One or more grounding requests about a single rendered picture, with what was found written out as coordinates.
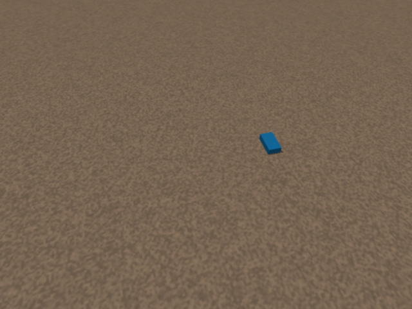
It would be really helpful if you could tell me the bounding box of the small box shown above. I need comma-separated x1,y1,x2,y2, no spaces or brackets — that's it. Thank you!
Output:
259,132,281,155

